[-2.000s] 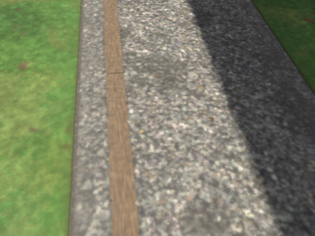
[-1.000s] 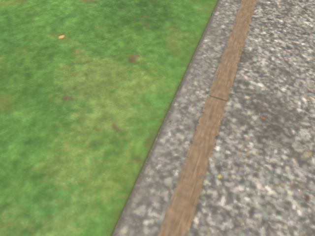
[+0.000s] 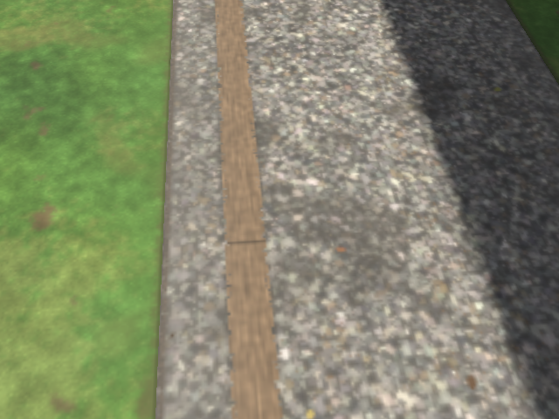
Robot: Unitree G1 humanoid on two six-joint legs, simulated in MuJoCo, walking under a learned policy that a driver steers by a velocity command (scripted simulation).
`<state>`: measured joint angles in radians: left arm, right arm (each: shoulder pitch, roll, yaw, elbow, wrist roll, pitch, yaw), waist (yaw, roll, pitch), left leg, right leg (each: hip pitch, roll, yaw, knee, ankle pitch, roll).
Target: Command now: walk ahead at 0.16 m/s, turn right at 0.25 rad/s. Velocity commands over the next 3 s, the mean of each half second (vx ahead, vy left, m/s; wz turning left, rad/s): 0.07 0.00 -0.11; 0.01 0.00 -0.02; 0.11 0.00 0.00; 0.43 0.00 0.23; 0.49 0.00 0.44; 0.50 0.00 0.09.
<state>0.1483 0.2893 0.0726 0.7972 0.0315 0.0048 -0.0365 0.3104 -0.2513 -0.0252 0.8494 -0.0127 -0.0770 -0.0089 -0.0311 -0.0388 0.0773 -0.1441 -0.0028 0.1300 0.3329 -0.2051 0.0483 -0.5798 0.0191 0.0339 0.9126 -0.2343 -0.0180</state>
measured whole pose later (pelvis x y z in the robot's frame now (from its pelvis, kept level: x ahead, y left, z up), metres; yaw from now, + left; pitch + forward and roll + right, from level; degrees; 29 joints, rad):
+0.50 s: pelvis +0.08 -0.01 -0.01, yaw -1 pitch -1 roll -1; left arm 0.17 0.21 0.01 0.96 0.01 0.01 0.02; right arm 0.25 -0.22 -0.01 0.98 -0.02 0.03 -0.03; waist -0.01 0.01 0.03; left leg -0.19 0.02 -0.01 0.48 -0.26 0.00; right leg -0.27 0.06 -0.03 0.43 -0.14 -0.05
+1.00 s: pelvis +0.11 +0.01 +0.00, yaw -2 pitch -2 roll +0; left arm 0.25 0.18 0.00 1.16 0.01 0.00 0.03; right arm 0.28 -0.17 0.01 1.10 -0.01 -0.01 -0.04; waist 0.01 0.00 0.02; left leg -0.09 -0.03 0.01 0.37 -0.26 0.03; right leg -0.19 0.02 0.00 0.37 -0.15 -0.01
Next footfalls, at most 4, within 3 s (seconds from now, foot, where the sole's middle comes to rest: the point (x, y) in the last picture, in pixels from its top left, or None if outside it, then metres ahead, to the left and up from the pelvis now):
0.16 right None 0.18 -0.10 -0.78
0.46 left None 0.12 0.11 -0.78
1.56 right None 0.25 -0.11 -0.78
2.04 left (259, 361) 0.58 0.03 -0.78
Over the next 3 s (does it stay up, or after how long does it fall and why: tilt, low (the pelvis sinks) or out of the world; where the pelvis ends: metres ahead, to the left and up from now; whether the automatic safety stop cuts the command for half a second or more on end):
stays up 0.96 0.08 0.00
